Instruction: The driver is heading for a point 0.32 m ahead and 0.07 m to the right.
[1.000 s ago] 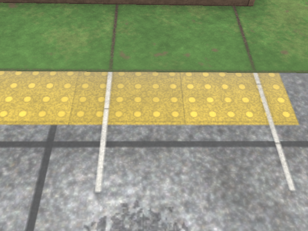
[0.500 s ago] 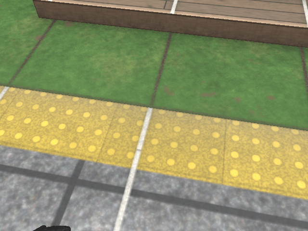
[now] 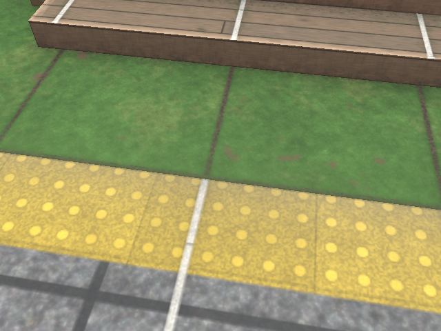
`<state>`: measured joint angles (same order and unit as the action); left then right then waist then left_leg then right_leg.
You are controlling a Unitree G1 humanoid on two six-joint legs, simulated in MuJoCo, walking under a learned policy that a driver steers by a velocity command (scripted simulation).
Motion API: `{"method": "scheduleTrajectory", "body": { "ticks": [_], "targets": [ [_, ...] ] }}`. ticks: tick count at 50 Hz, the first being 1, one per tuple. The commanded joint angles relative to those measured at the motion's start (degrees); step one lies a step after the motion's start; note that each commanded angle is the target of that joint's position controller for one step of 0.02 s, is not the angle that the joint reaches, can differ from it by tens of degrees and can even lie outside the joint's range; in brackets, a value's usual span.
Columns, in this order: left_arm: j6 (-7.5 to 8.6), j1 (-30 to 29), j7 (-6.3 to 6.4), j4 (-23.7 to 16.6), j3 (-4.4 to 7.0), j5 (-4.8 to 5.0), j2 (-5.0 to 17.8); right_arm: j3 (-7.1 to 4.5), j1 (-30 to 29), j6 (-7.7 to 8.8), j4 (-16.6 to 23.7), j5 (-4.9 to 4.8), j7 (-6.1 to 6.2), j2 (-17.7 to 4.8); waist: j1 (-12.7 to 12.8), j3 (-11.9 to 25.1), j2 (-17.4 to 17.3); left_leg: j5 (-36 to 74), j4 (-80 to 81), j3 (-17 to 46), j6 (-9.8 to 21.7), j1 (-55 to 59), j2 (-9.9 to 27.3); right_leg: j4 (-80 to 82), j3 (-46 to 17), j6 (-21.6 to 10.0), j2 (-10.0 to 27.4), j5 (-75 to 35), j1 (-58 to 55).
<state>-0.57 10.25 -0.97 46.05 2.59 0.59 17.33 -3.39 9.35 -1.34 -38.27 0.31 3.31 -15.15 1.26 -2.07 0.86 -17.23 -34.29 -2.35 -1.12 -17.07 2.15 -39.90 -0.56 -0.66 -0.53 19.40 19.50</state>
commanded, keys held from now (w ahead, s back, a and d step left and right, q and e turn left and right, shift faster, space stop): e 0.60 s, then no key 0.34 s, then q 0.04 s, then w+q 0.02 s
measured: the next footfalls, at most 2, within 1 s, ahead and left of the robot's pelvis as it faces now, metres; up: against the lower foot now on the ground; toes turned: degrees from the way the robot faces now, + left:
left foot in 0.50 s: +0.08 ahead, +0.12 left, +0.00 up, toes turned -22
right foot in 0.88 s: -0.05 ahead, -0.11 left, +0.00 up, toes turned -24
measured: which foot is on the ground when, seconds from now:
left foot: down 0.00-0.06, up 0.08-0.48, down 0.50-1.00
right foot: down 0.00-0.50, up 0.52-0.86, down 0.88-1.00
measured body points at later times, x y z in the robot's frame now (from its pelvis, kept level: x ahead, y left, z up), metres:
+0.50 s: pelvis +0.00 +0.02 +0.01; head +0.03 +0.01 +0.46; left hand +0.23 +0.25 -0.09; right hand +0.09 -0.29 -0.08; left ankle +0.04 +0.14 -0.73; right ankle +0.01 -0.10 -0.73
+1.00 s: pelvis -0.02 -0.01 +0.01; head -0.02 -0.03 +0.46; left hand +0.23 +0.15 -0.08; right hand -0.04 -0.30 -0.11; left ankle +0.04 +0.13 -0.73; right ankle -0.08 -0.10 -0.73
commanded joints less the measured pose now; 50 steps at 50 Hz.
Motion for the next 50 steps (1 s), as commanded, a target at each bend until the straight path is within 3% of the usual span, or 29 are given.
{"method": "scheduleTrajectory", "body": {
  "ticks": [1,2,3,4,5,6,8,9,11,15,21,23,24,25,26,27,28,30,34,37,40,42,43,44,45,46,47,48,50],
  "targets": [
    [-0.45,1.1,-0.50,-4.1,1.64,0.21,3.6,-3.04,-2.5,0.42,4.0,-0.56,0.93,-9.8,0.3,6.0,-10.2,26.7,7.4,12.3,10.1,5.4,16.0,-1.3,2.3,-1.2,0.9,2.8,1.9],
    [-0.75,1.9,-0.62,-4.0,1.91,0.06,3.8,-3.16,-3.3,0.37,3.9,-0.88,0.94,-9.8,0.9,5.4,-8.7,22.3,5.2,9.2,7.8,2.8,13.8,3.4,2.2,-2.2,0.6,-3.0,-1.2],
    [-0.93,1.8,-0.41,-4.5,2.63,-0.40,6.1,-3.25,-1.4,0.38,3.3,-0.82,0.82,-9.3,0.2,4.3,-3.0,13.5,-0.6,4.5,4.2,-0.8,9.7,10.1,-3.1,-4.2,2.5,-14.1,-3.9],
    [-0.93,1.6,0.24,-5.5,4.35,-0.69,12.7,-2.64,-1.1,0.44,4.9,0.49,0.66,-6.7,-1.8,3.2,12.3,0.5,-13.5,-4.0,-1.8,-10.4,0.1,16.8,-21.0,-10.7,12.1,-26.6,-7.6],
    [-0.30,6.0,-0.04,-5.6,4.08,-2.14,12.9,-2.05,-7.6,0.67,6.8,0.58,0.86,-5.9,4.0,4.5,16.0,-21.4,-25.4,2.4,-2.6,-19.6,-5.0,21.8,-33.3,-19.0,19.3,-34.2,-13.0],
    [0.84,6.0,-0.02,-5.8,3.45,-2.62,11.8,-2.35,-5.9,0.90,6.2,0.03,0.68,-6.5,3.0,7.1,9.6,-22.1,-33.1,7.6,-2.2,-20.9,-3.3,20.5,-31.2,-19.7,20.1,-36.0,-15.3],
    [1.44,0.3,0.77,-7.2,3.35,-0.47,10.6,-2.81,-2.8,0.75,4.0,-0.08,0.74,-7.4,0.0,7.0,3.0,-14.2,-33.7,8.3,-2.3,-21.8,-1.6,17.8,-23.4,-14.8,15.7,-35.9,-15.6],
    [1.09,-1.1,1.38,-7.5,3.06,0.22,9.7,-3.08,-2.5,0.81,3.5,0.23,0.99,-8.0,-0.5,7.5,3.0,-11.1,-32.0,8.6,-2.8,-20.5,-0.9,17.6,-21.7,-13.4,14.3,-35.1,-15.2],
    [0.01,-1.0,2.06,-7.8,2.97,0.23,9.3,-2.68,-1.8,1.09,3.4,-0.14,0.64,-6.3,-1.0,8.1,4.5,-7.7,-29.1,7.2,-3.8,-16.9,-2.4,17.9,-19.5,-12.6,11.5,-34.8,-13.4],
    [-1.03,-0.1,3.11,-8.4,3.58,0.37,9.9,-1.86,-3.3,1.70,3.5,-0.59,-0.23,-4.7,0.1,8.5,6.0,-4.7,-15.9,7.2,-4.5,-13.2,-3.6,18.2,-20.7,-12.0,10.2,-27.9,-14.0],
    [-2.03,-2.2,2.59,-10.1,4.21,0.61,10.4,-2.36,-1.9,2.78,3.0,-1.16,-1.87,-6.3,0.2,6.9,9.3,-3.6,-1.6,7.3,-3.1,-3.7,-5.4,18.6,-27.8,-11.4,9.3,-21.3,-9.4],
    [-2.44,-4.1,2.68,-10.7,4.18,1.35,9.9,-2.68,1.1,3.33,1.9,-1.16,-2.37,-6.2,-2.0,6.9,9.0,3.4,9.6,6.2,-1.6,2.2,-5.6,16.5,-28.4,-9.3,7.3,-19.8,-7.9],
    [-2.52,-3.8,2.87,-11.0,3.95,1.55,8.9,-3.15,2.5,3.42,1.3,-0.89,-2.35,-7.2,-2.4,7.2,7.8,8.3,14.2,6.9,-0.4,7.3,-3.2,14.6,-27.3,-7.1,5.2,-14.8,-4.8],
    [-2.48,-1.7,2.83,-11.2,3.31,0.95,6.4,-3.92,3.5,3.16,1.7,0.12,-2.04,-10.7,-1.3,8.4,-0.4,10.7,16.1,15.7,3.5,13.3,7.1,5.7,-22.0,-3.8,0.9,-1.5,1.7],
    [-1.86,0.0,2.63,-12.3,3.45,1.01,6.0,-4.63,1.7,2.59,2.2,1.89,-2.14,-14.9,1.0,5.7,-15.3,21.6,18.1,28.9,12.5,12.7,18.0,-5.5,-10.4,-0.3,-8.8,15.3,12.7],
    [-1.25,0.3,2.56,-11.7,4.93,-0.02,10.5,-4.14,-0.2,2.95,3.4,2.93,-2.16,-12.6,0.3,5.2,-13.1,21.3,18.9,31.6,17.3,8.0,22.6,-19.9,-9.8,2.3,-4.3,16.8,13.9],
    [-1.45,1.3,2.43,-10.4,5.90,0.51,12.6,-3.09,-3.5,3.13,4.4,2.33,-1.84,-9.2,1.4,4.2,-9.2,18.1,18.4,25.9,15.7,5.9,19.0,-25.2,-9.8,3.1,-2.9,12.7,13.1],
    [-2.79,3.1,2.76,-8.5,5.76,0.31,10.3,-2.21,-6.5,3.07,4.9,0.42,-1.37,-6.7,1.6,2.4,-7.8,14.2,17.5,16.8,11.8,6.1,12.7,-30.6,-8.2,5.1,-2.3,5.8,14.7],
    [-2.51,-1.5,2.42,-11.3,3.92,0.74,5.5,-2.04,-0.8,2.22,3.0,0.60,-0.87,-7.5,-2.3,3.0,-9.6,20.5,16.5,12.0,13.7,11.2,10.7,-22.6,-5.1,7.0,-1.8,3.7,15.0],
    [-2.18,-2.6,1.86,-12.2,2.62,0.00,3.5,-2.54,-0.8,1.75,2.5,0.17,-1.31,-9.4,-3.0,5.3,-11.1,23.5,14.9,10.8,14.2,12.4,11.7,-10.5,-2.6,6.7,0.3,6.5,8.0],
    [-2.11,-1.5,1.37,-11.9,2.49,0.12,4.2,-2.70,0.0,1.39,1.6,-0.68,-2.09,-10.8,-3.2,5.8,-12.2,26.6,13.2,10.9,14.4,10.8,12.4,0.5,0.8,5.6,-0.2,4.9,0.7],
    [-2.01,2.5,1.03,-10.0,2.50,-0.05,3.8,-2.13,-0.6,1.27,0.8,-1.68,-2.28,-10.1,-0.7,5.6,-11.0,26.6,10.3,9.7,12.3,8.2,11.2,15.6,2.5,3.2,-1.1,-6.8,-7.3],
    [-1.99,3.1,1.09,-9.9,2.58,-0.36,4.8,-1.56,2.2,1.65,-0.5,-1.84,-2.39,-8.7,-0.6,5.5,-9.1,23.0,9.1,8.8,9.0,5.1,10.0,21.9,0.5,1.4,-0.3,-13.5,-13.0],
    [-1.97,4.3,1.60,-10.4,2.97,-0.62,8.0,-0.60,4.0,2.29,-0.6,-0.09,-2.76,-6.4,-2.0,8.7,-1.3,13.1,3.2,5.3,4.0,-0.1,6.4,20.9,-8.9,-0.9,7.4,-26.7,-21.3],
    [-2.03,0.0,1.84,-11.0,2.83,-1.54,9.8,0.55,5.0,2.93,0.4,1.52,-2.99,-2.9,-5.3,7.9,11.3,-3.8,2.5,0.5,-0.7,-3.5,1.6,18.4,-16.0,-7.6,15.1,-31.9,-16.9],
    [-1.39,-2.0,1.43,-11.8,1.82,-1.90,5.4,0.23,1.1,2.72,0.4,1.47,-2.48,-5.4,-2.4,7.2,9.0,-5.8,2.3,2.2,-2.2,0.0,1.9,19.5,-16.1,-11.1,15.1,-24.8,-11.9],
    [-0.74,-3.2,1.15,-11.3,1.14,-2.20,3.7,0.00,-0.1,2.61,0.3,1.03,-2.42,-6.2,-2.8,5.9,7.8,-0.9,4.4,2.3,-2.2,1.3,1.8,19.7,-14.0,-9.4,12.3,-18.9,-10.9],
    [-0.23,-3.3,1.16,-10.5,0.96,-2.34,3.0,0.28,0.3,2.49,-0.7,1.03,-2.41,-5.5,-2.9,6.2,7.4,4.3,6.6,2.5,-2.2,2.7,2.0,19.3,-11.0,-6.6,9.4,-13.5,-11.3],
    [0.44,-1.7,1.34,-9.6,0.97,-2.16,3.6,0.13,1.2,1.84,-1.7,0.51,-2.37,-7.1,-1.7,4.3,7.9,6.5,6.9,2.3,-2.1,3.0,1.6,20.6,-8.8,-3.7,7.1,-4.5,-9.9]
  ]
}}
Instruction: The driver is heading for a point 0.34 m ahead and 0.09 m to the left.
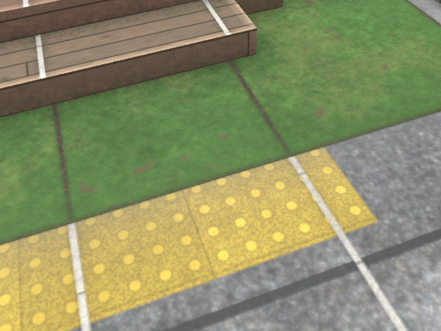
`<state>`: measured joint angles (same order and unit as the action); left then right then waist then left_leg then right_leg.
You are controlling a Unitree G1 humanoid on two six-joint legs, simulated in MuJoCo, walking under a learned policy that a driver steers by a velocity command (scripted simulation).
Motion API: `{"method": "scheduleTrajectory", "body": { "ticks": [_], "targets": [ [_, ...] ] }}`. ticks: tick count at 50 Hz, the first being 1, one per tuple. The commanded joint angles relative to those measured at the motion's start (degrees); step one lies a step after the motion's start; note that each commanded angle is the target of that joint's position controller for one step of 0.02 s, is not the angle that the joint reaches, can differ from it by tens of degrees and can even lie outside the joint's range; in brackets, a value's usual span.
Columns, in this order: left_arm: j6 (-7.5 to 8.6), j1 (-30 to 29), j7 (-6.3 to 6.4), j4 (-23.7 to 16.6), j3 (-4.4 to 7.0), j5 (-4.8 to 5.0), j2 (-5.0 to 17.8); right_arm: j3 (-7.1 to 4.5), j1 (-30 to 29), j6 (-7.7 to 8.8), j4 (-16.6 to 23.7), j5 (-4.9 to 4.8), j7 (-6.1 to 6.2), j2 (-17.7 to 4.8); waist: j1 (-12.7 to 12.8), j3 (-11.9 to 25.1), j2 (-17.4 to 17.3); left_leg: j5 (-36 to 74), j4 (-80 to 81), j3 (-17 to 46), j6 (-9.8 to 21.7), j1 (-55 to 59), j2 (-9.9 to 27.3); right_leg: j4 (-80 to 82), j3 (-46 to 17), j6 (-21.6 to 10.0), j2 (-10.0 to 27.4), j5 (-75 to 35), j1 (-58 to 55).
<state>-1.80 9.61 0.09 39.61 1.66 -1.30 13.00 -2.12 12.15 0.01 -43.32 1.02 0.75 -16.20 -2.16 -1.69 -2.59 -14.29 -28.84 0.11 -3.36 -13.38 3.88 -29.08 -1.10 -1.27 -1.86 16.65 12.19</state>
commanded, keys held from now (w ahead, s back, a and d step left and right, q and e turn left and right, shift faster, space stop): w+q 0.44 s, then no key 0.56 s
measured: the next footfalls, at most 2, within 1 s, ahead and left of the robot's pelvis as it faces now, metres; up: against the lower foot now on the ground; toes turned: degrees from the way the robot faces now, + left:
left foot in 0.40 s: +0.17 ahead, +0.20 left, +0.00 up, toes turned +16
right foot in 0.88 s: +0.43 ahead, +0.09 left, +0.00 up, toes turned +18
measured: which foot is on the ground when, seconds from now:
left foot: down 0.00-0.02, up 0.04-0.38, down 0.40-0.94, up 0.96-1.00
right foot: down 0.00-0.40, up 0.42-0.86, down 0.88-1.00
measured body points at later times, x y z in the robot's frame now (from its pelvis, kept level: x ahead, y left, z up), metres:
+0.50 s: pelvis +0.12 +0.10 -0.01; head +0.14 +0.13 +0.44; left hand +0.15 +0.40 -0.13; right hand +0.31 -0.14 -0.10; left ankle +0.13 +0.18 -0.74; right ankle +0.04 -0.08 -0.65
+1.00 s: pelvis +0.27 +0.15 -0.01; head +0.30 +0.16 +0.44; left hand +0.35 +0.45 -0.11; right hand +0.47 -0.07 -0.12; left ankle +0.15 +0.21 -0.69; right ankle +0.39 +0.08 -0.74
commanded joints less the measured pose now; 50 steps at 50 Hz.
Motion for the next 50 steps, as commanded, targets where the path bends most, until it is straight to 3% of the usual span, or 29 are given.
{"method": "scheduleTrajectory", "body": {
  "ticks": [1,3,4,6,8,10,13,17,19,20,21,22,23,24,25,26,27,30,35,39,42,43,44,45,46,47,48,49,50],
  "targets": [
    [1.53,0.3,0.53,-2.8,2.16,-0.17,9.0,-1.19,-1.9,0.39,3.0,-0.90,0.18,-6.1,2.7,2.2,10.7,-1.4,-1.4,-2.0,0.6,-3.0,-1.9,11.5,-9.0,-3.4,8.5,8.5,-2.3],
    [1.34,5.1,1.08,-1.9,3.75,0.76,13.8,-1.43,-4.8,0.68,4.0,-2.21,0.28,-6.7,6.2,-3.0,12.9,-10.5,-10.9,-3.6,2.0,-14.5,-3.6,17.4,-17.6,-8.0,15.2,25.4,-3.5],
    [1.88,8.2,1.42,-1.1,4.26,0.90,14.9,-1.78,-7.5,1.04,5.3,-2.66,0.19,-7.4,8.3,-5.5,13.6,-15.6,-19.6,-0.4,3.0,-21.7,-1.7,20.0,-23.1,-10.8,19.6,26.2,-4.9],
    [3.81,9.4,1.88,-0.1,3.92,1.35,12.3,-2.51,-5.4,1.60,4.9,-3.54,-0.12,-6.8,6.9,-6.3,10.9,-15.2,-30.3,5.8,4.6,-32.2,0.9,21.0,-25.3,-13.1,23.2,21.4,-10.9],
    [5.04,6.0,1.89,-0.4,3.48,1.86,9.7,-2.73,-3.4,2.07,3.8,-3.06,-0.54,-6.3,4.9,-4.5,8.3,-9.7,-29.8,6.6,4.6,-33.2,2.2,21.9,-18.4,-11.4,21.5,13.0,-13.9],
    [5.60,2.9,1.45,-0.8,3.72,1.43,9.6,-2.17,-3.4,2.28,3.6,-2.50,-1.34,-4.7,4.1,-2.7,7.0,-4.0,-25.8,3.4,3.5,-28.3,2.9,22.2,-9.8,-9.8,18.6,3.0,-11.9],
    [5.95,2.0,0.63,-0.5,4.73,1.74,11.7,-1.09,-4.4,2.11,4.6,-2.27,-2.69,-3.2,4.3,-1.1,7.4,0.3,-16.6,0.0,2.6,-18.6,2.9,21.3,-0.8,-8.8,16.4,-3.4,-6.6],
    [5.60,3.9,-0.35,1.2,5.80,3.27,14.3,-1.33,-3.5,1.44,6.1,-2.55,-3.13,-5.4,3.5,-1.9,7.3,0.2,-10.3,-3.6,4.9,-12.4,0.9,18.1,1.6,-8.1,18.9,1.7,-4.9],
    [5.32,3.2,-0.42,1.4,5.36,3.05,13.4,-2.81,3.8,1.21,4.3,-2.46,-2.79,-7.6,-0.7,0.3,5.3,-0.1,-7.2,-7.0,7.5,-0.6,-3.2,6.7,6.3,-5.3,16.7,-6.7,-0.3],
    [5.36,4.2,-0.40,1.3,4.28,1.91,10.5,-4.97,12.8,1.12,1.9,-3.09,-2.26,-11.3,-4.6,5.3,0.8,-0.7,-5.4,-4.9,9.8,11.2,-4.8,-9.2,10.8,-2.5,12.8,-14.4,3.9],
    [5.88,3.6,-0.14,-2.9,2.65,0.17,5.8,-7.07,18.2,1.23,2.0,-3.05,-1.28,-20.3,-4.7,7.6,-17.0,-12.1,5.7,26.0,19.2,22.8,9.7,-35.2,13.2,3.7,3.7,5.1,24.1],
    [7.44,1.6,-0.07,-4.2,2.41,1.52,7.1,-5.67,16.8,2.83,4.5,-2.39,-2.02,-18.6,-4.4,13.2,-12.9,-24.7,18.3,49.7,24.3,26.0,16.2,-45.2,-1.9,3.4,-0.7,16.4,32.9],
    [8.35,-0.1,-0.61,-4.2,3.34,4.02,11.5,-4.38,12.9,3.91,5.2,-1.68,-2.38,-14.4,-3.8,7.8,-7.5,-19.3,18.8,43.8,22.6,23.1,17.7,-47.5,-3.8,1.9,2.9,12.4,37.4],
    [8.75,0.2,-0.65,-3.6,3.37,4.01,12.1,-3.57,10.0,4.38,5.9,-1.27,-2.49,-11.7,-2.0,4.8,-4.9,-8.7,16.1,35.5,20.6,18.5,15.6,-45.1,-3.0,0.4,5.5,7.9,35.7],
    [8.67,0.7,-0.23,-2.5,3.44,2.40,11.9,-2.98,6.5,4.28,6.4,-1.20,-2.44,-9.9,-0.2,3.2,-0.6,4.2,13.9,27.8,18.5,13.7,13.1,-41.2,-2.6,0.3,7.6,4.2,32.5],
    [8.14,1.6,-0.11,-1.8,3.74,1.30,11.9,-2.37,3.9,4.18,7.0,-0.76,-2.18,-8.6,1.4,3.3,-1.3,16.4,13.5,21.5,17.1,9.7,10.8,-37.6,-2.7,0.5,8.9,1.7,27.7],
    [7.32,2.7,-0.29,-1.1,3.79,1.05,11.5,-2.20,2.8,4.11,7.4,-0.54,-1.90,-8.3,2.3,3.9,-2.3,25.6,13.6,17.4,16.4,7.3,9.3,-36.3,-2.1,1.1,8.8,0.1,23.9],
    [5.43,4.1,-0.13,0.4,3.34,0.69,9.2,-2.30,2.5,4.13,6.6,-0.58,-0.82,-8.9,3.5,4.7,-0.4,43.8,13.5,8.9,15.9,6.0,6.7,-31.5,-0.1,3.4,6.7,-5.3,21.1],
    [5.15,-3.4,-0.59,-0.9,2.15,1.03,6.4,-2.03,3.3,2.30,4.4,-1.08,1.12,-8.2,1.0,4.2,-2.3,44.1,12.8,3.5,10.9,8.1,3.6,-12.7,0.7,4.3,5.1,-17.5,19.1],
    [5.67,-6.7,-1.62,-1.5,2.21,1.22,6.8,-2.03,4.5,1.28,2.4,-0.88,1.41,-8.2,-0.6,3.4,-2.1,41.9,11.1,5.8,11.5,11.2,5.6,-5.9,0.2,3.6,4.4,-18.1,17.7],
    [6.36,-6.5,-1.99,-1.4,2.52,0.66,7.9,-1.98,3.4,0.83,1.6,-1.04,1.09,-7.8,0.0,2.8,-2.1,44.2,6.3,8.5,12.6,13.6,6.9,-2.5,0.6,1.1,3.5,-12.2,17.0],
    [6.63,-4.7,-1.97,-0.9,2.72,0.38,8.2,-1.89,2.8,0.69,1.5,-1.26,1.03,-7.6,1.3,3.5,-1.7,45.2,3.5,8.9,12.4,14.0,6.3,0.6,1.1,0.0,2.9,-13.3,14.2],
    [7.01,-1.6,-1.74,0.0,3.01,-0.13,9.0,-1.82,2.3,0.73,1.3,-1.43,0.94,-7.6,3.4,5.2,-0.5,46.6,-0.3,8.2,10.9,12.7,4.4,6.3,0.9,-1.7,2.9,-23.1,7.3],
    [7.27,1.0,-1.12,0.4,3.66,-0.79,12.3,-1.67,3.8,1.33,2.0,-0.35,0.82,-7.4,3.0,9.9,2.8,41.0,-5.1,7.4,8.5,8.3,0.9,3.7,-3.8,-4.6,7.4,-45.0,-4.0],
    [6.75,3.2,-0.62,1.0,3.65,-0.97,13.2,-1.28,9.3,1.95,1.6,0.43,0.63,-6.0,0.7,16.8,8.8,25.3,-13.0,7.8,4.0,-1.7,-2.0,-1.3,-12.0,-12.5,15.7,-58.2,-18.6],
    [5.57,5.9,-0.10,1.6,2.56,-0.14,7.4,-1.19,6.7,1.60,0.6,0.09,0.59,-6.3,4.7,20.2,12.8,-1.3,-23.0,6.7,0.2,-6.5,-5.6,0.3,-18.0,-18.5,21.0,-58.1,-22.1],
    [5.02,5.1,-0.16,2.2,1.40,0.73,5.5,-1.50,4.0,0.92,2.1,-0.86,0.20,-7.3,4.8,17.7,13.8,-25.2,-29.5,7.6,-1.2,-11.3,-6.2,4.5,-22.3,-20.0,23.7,-51.1,-19.0],
    [4.64,1.9,-0.04,1.9,1.40,0.96,6.2,-1.72,2.4,-0.13,2.2,-1.57,0.16,-7.4,3.8,13.6,9.2,-27.1,-33.1,8.1,-0.9,-11.4,-4.6,6.9,-21.2,-17.7,22.3,-38.9,-12.8],
    [4.46,-2.1,-0.19,1.5,1.49,0.93,7.1,-1.56,2.7,-1.30,1.8,-1.76,0.19,-5.9,1.8,8.3,7.3,-26.1,-29.8,7.1,-0.7,-11.0,-3.1,9.1,-17.5,-14.8,20.2,-29.6,-5.4]
  ]
}}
